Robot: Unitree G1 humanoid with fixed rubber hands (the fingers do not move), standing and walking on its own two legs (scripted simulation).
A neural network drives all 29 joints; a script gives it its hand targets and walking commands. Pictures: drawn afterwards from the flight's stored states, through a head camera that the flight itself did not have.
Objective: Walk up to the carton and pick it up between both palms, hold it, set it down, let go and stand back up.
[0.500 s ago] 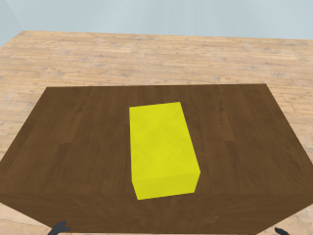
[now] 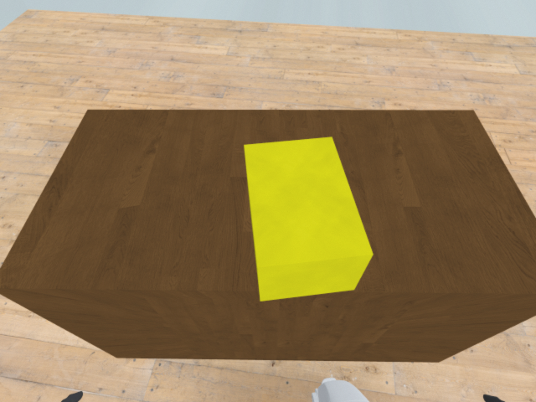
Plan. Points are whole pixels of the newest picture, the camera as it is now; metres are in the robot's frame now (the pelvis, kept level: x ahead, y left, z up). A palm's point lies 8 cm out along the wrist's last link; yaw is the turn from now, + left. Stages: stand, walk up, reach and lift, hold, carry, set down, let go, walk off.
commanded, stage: walk up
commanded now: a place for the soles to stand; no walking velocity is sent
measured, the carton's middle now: (297, 215) +0.45 -0.04 -0.06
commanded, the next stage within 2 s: stand in 0.90 s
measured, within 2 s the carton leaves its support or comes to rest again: neither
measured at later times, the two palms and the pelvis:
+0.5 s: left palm out of the picture +0.15 +0.31 -0.08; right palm out of the picture +0.10 -0.31 -0.09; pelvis +0.02 +0.00 +0.01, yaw -3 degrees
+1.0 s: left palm out of the picture +0.13 +0.29 -0.09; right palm out of the picture +0.11 -0.33 -0.09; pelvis +0.02 -0.02 +0.02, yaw -3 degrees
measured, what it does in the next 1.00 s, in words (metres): steps on the spot: right foot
